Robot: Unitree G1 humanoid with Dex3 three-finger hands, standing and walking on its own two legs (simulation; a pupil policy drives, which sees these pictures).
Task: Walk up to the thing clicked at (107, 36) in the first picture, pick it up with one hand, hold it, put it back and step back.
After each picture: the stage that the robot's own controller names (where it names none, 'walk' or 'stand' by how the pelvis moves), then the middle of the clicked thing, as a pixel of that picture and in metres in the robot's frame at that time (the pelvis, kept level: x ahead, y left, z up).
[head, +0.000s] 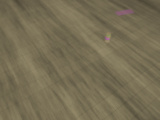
stand; (107, 37) +1.54 -0.37 -0.72
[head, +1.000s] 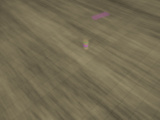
walk; (85, 44) +1.45 +0.01 -0.70
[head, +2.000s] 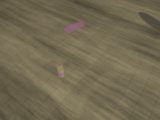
walk; (60, 71) +0.95 +0.22 -0.71
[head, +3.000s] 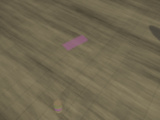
walk; (58, 106) +0.55 +0.18 -0.69
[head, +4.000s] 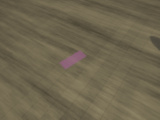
stand; out of the picture +0.36 +0.20 -0.70
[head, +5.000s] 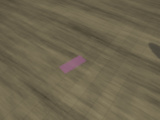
stand; out of the picture +0.35 +0.18 -0.73
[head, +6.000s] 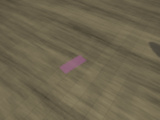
stand; out of the picture +0.35 +0.18 -0.73
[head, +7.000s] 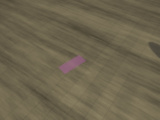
stand; out of the picture +0.34 +0.18 -0.73
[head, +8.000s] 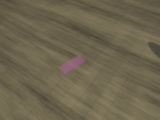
go down; out of the picture +0.34 +0.18 -0.73
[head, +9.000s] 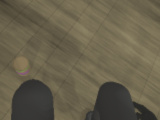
go down; (22, 66) +0.42 +0.23 -0.32
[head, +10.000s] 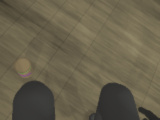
approach; (24, 68) +0.41 +0.24 -0.30
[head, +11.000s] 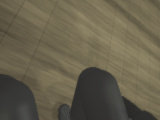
close in; out of the picture +0.38 +0.28 -0.22
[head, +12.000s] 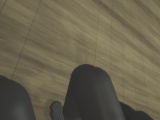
close; out of the picture +0.39 +0.29 -0.21
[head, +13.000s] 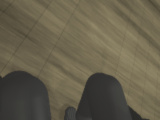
lift; out of the picture +0.33 +0.27 -0.17
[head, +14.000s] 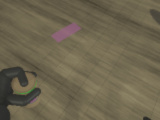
lift; (27, 91) +0.32 +0.18 +0.01
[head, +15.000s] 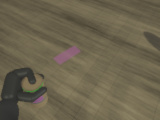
hold; (35, 91) +0.33 +0.16 +0.01
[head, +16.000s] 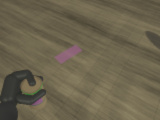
hold; (34, 93) +0.33 +0.17 +0.00
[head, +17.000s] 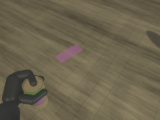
crouch; (36, 93) +0.33 +0.16 +0.00
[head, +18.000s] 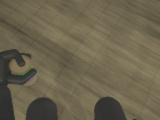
crouch; (24, 71) +0.39 +0.20 -0.09
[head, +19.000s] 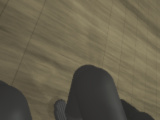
lower; out of the picture +0.39 +0.29 -0.22
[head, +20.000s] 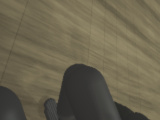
lower; out of the picture +0.41 +0.30 -0.22
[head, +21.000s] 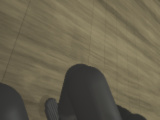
lower; out of the picture +0.41 +0.30 -0.22
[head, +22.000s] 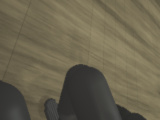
lower; out of the picture +0.40 +0.30 -0.23
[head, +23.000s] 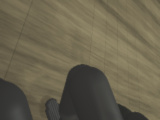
loosen; out of the picture +0.39 +0.30 -0.22
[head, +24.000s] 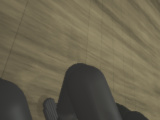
withdraw; out of the picture +0.39 +0.28 -0.23
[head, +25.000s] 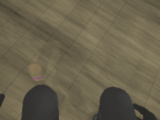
walk; (36, 72) +0.43 +0.22 -0.35
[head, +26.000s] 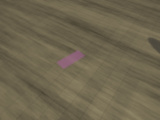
stand; out of the picture +0.35 +0.16 -0.66
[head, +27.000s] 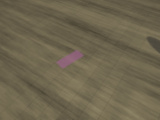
stand; out of the picture +0.37 +0.18 -0.66
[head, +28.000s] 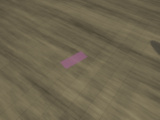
stand; out of the picture +0.38 +0.16 -0.70
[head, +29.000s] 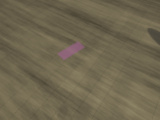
walk; out of the picture +0.40 +0.17 -0.71
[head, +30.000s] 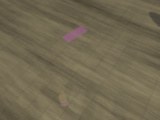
walk; (63, 99) +0.55 +0.16 -0.70
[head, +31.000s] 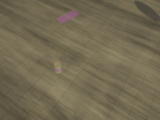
walk; (57, 67) +0.86 +0.17 -0.70
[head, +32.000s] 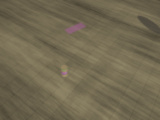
stand; (64, 70) +0.98 +0.15 -0.71
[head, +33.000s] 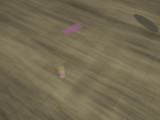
stand; (61, 72) +0.99 +0.18 -0.73
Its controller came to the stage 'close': yes
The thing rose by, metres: 0.71
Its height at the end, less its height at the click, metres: +0.00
